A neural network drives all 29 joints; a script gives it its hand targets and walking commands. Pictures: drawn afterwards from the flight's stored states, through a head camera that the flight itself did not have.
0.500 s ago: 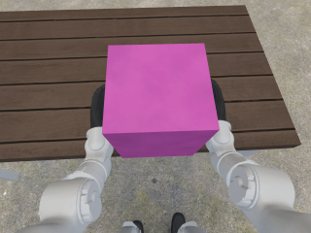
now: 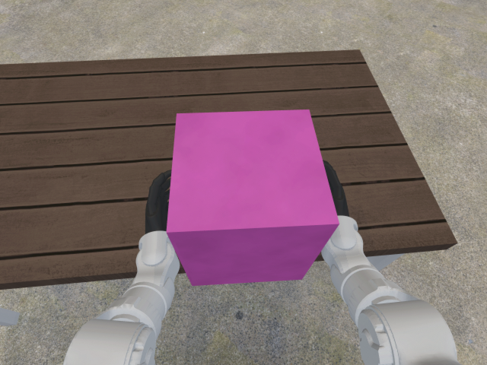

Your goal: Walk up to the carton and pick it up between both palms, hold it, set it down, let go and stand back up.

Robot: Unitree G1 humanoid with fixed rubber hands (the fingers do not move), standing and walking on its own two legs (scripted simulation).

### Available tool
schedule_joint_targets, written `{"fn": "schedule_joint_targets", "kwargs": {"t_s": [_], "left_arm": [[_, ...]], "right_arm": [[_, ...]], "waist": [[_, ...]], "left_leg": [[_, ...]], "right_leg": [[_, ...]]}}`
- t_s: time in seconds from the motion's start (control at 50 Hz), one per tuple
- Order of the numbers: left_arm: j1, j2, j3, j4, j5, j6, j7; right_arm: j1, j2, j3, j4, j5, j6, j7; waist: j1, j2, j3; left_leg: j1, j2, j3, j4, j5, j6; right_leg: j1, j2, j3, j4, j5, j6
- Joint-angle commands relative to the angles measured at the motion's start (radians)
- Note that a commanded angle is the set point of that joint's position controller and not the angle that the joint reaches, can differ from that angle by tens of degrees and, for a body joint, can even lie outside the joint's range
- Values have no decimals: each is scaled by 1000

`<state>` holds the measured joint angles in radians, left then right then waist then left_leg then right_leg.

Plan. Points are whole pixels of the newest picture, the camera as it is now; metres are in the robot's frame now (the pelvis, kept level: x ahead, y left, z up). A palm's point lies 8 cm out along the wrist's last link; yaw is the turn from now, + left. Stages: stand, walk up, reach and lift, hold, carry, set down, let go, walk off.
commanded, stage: reach and lift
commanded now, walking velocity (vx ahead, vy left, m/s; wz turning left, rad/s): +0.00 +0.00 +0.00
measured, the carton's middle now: (245, 205) +0.39 +0.00 -0.01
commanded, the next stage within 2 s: hold in 1.98 s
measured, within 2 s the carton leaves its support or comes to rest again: leaves its support in 0.10 s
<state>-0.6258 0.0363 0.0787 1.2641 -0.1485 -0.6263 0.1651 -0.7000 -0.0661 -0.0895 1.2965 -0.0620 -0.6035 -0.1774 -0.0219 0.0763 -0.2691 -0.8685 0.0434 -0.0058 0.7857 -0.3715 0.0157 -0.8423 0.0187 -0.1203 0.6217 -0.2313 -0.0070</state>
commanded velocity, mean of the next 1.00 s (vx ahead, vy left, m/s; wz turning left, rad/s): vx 0.00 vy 0.00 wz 0.00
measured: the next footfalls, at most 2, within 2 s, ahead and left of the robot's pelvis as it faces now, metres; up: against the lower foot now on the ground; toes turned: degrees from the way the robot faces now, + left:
none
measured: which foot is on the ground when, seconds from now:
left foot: down 0.00-1.00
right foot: down 0.00-1.00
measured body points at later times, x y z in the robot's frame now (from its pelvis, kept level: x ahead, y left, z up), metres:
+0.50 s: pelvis -0.04 -0.03 +0.02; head -0.03 -0.03 +0.47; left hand +0.37 +0.14 +0.12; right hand +0.38 -0.16 +0.14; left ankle -0.03 +0.09 -0.71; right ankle +0.01 -0.12 -0.71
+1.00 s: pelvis -0.04 -0.03 +0.04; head -0.06 -0.02 +0.49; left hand +0.35 +0.14 +0.15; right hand +0.35 -0.16 +0.15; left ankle -0.03 +0.09 -0.71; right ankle +0.01 -0.12 -0.71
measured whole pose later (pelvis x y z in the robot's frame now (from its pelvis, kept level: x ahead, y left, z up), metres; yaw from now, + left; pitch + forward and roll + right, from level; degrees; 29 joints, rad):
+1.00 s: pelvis -0.04 -0.03 +0.04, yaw +3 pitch -1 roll +0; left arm -0.61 0.01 0.25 0.61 0.13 0.28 0.08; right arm -0.63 0.01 -0.17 0.74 0.02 0.14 -0.17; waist -0.03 -0.02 -0.03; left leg -0.19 0.00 -0.01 0.38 -0.17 0.00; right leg -0.21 0.00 -0.11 0.34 -0.11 -0.04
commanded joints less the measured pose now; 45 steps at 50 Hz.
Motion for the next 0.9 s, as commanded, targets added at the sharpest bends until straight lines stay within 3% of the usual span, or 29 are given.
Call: {"fn": "schedule_joint_targets", "kwargs": {"t_s": [0.0,0.12,0.22,0.36,0.46,0.58,0.66,0.74,0.76,0.88], "left_arm": [[-590,-784,-425,-353,164,-4,-132],[-666,-805,-553,-697,90,76,-109],[-776,-758,-602,-864,40,190,-105],[-964,-704,-561,-938,-24,430,-113],[-1002,-636,-367,-807,11,587,-157],[-957,-579,-131,-615,134,665,-237],[-947,-570,-66,-625,196,697,-272],[-956,-589,-85,-701,211,740,-283],[-939,-601,-124,-747,243,741,-272],[-916,-679,-235,-887,225,794,-238]], "right_arm": [[-424,763,430,-332,-121,31,166],[-396,860,620,-700,-13,183,157],[-449,884,676,-853,55,328,150],[-617,897,590,-875,133,585,131],[-694,841,434,-744,156,720,120],[-733,785,221,-577,91,737,120],[-743,769,157,-560,44,715,133],[-774,768,167,-612,37,690,142],[-740,755,197,-632,59,677,144],[-800,768,305,-813,102,649,152]], "waist": [[-47,47,-831],[-48,26,-863],[-38,-6,-772],[-31,-62,-638],[-26,-86,-523],[-27,-82,-386],[-37,-82,-319],[-43,-84,-299],[-11,-28,-294],[-6,-34,-323]], "left_leg": [[528,-22,-116,-33,908,-112],[456,-42,-121,-79,764,-101],[364,-74,-103,-147,511,-68],[331,-95,-92,-258,292,-24],[387,-109,-70,-357,232,-9],[474,-109,-19,-467,231,-25],[533,-106,9,-515,236,-32],[588,-105,19,-530,242,-32],[631,-106,11,-510,257,-33],[655,-110,6,-498,259,-30]], "right_leg": [[423,94,69,44,660,38],[526,80,119,38,591,25],[603,55,151,2,431,6],[712,12,170,-92,213,-3],[814,-24,163,-171,169,12],[979,-34,130,-242,231,22],[1047,-33,113,-275,264,33],[1070,-31,99,-293,282,48],[1066,-12,91,-281,288,32],[1001,-1,73,-295,231,36]]}}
